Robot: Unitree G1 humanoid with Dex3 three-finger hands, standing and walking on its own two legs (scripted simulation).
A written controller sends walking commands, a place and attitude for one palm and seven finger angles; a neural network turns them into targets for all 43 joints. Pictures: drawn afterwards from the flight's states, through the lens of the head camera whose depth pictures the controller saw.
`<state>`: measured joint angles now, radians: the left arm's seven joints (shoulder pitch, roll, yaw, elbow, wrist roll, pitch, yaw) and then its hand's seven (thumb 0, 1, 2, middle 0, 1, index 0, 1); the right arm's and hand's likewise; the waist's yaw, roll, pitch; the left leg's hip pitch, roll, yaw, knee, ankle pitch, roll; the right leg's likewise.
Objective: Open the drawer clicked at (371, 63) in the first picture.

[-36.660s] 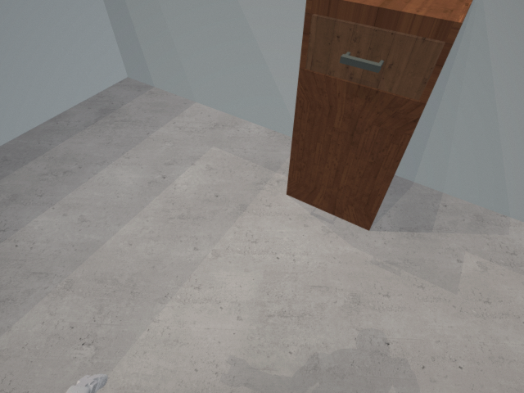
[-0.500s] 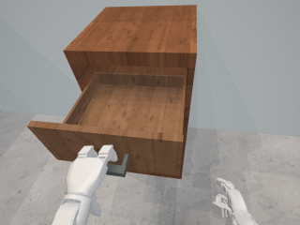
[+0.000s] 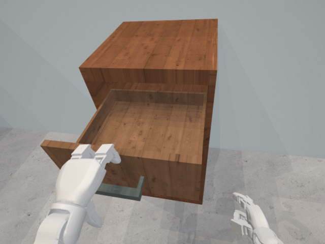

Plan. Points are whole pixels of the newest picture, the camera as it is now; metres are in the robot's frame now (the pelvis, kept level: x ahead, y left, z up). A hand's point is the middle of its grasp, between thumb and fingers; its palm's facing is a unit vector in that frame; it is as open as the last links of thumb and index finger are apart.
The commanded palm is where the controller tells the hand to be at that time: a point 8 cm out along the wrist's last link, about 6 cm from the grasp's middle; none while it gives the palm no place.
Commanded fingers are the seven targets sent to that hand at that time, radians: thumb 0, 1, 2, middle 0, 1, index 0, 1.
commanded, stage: lift the hand off the handle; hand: left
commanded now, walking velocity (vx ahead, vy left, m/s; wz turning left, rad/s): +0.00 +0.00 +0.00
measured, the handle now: (118, 184) +0.25 +0.17 +0.03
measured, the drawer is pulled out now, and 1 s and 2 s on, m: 0.29 0.29 0.29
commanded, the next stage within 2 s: draw the hand back to the body in 0.54 s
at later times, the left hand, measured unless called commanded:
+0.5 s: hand (89, 159) +0.22 +0.17 +0.18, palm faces +0.20 -0.14 -0.97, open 13.8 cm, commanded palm +0.17 +0.18 +0.22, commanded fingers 0.00 -0.50 0.30 -0.30 -1.20 -0.30 -1.20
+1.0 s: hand (76, 170) +0.20 +0.20 +0.16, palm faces +0.14 -0.13 -0.98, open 13.8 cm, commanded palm +0.16 +0.21 +0.22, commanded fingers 0.00 -0.50 0.30 -0.30 -1.20 -0.30 -1.20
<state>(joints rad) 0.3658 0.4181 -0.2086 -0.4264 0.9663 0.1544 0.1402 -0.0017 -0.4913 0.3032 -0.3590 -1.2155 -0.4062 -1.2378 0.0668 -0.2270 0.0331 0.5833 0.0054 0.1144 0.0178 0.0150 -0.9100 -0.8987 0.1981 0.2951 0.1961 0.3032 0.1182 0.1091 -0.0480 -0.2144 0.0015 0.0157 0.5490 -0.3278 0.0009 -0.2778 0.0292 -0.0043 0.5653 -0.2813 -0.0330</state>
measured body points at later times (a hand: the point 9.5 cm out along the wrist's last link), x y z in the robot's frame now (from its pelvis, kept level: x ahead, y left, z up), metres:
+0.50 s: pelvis -0.01 +0.00 +0.01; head -0.04 -0.06 +0.45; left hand +0.20 +0.18 +0.23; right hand +0.24 -0.19 -0.07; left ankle -0.02 +0.12 -0.73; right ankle +0.01 -0.10 -0.73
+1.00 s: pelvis -0.01 +0.00 +0.01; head -0.02 -0.06 +0.45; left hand +0.19 +0.21 +0.21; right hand +0.23 -0.20 -0.08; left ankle -0.02 +0.12 -0.73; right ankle +0.01 -0.10 -0.73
